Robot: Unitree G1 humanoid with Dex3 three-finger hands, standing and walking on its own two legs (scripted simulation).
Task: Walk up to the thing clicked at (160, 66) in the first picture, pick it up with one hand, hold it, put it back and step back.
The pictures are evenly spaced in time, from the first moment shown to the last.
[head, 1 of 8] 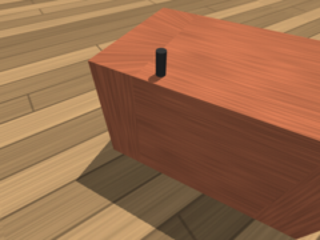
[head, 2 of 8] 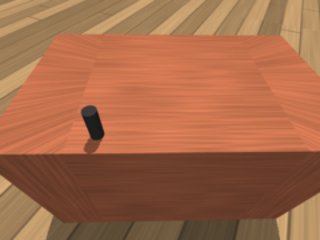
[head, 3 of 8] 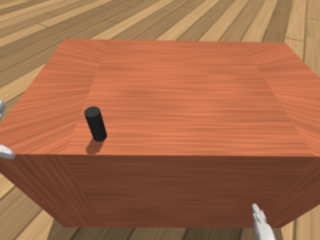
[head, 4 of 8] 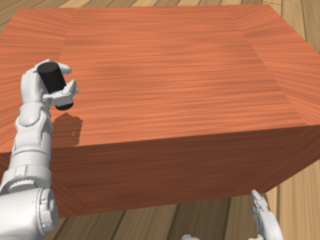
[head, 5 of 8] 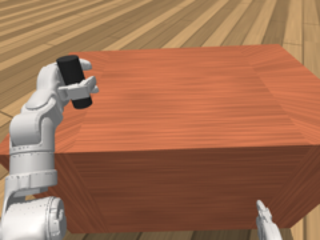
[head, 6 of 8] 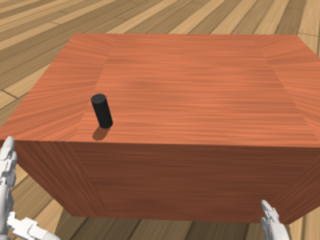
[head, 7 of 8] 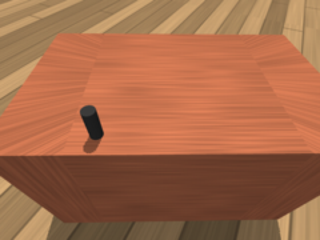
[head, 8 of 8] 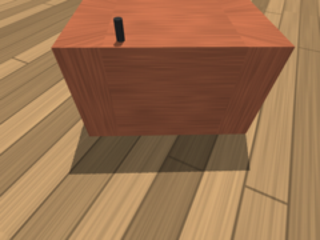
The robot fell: no
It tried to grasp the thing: yes
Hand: left
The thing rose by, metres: 0.27
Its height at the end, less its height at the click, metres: +0.00
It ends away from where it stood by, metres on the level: 0.01
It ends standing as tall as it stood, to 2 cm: yes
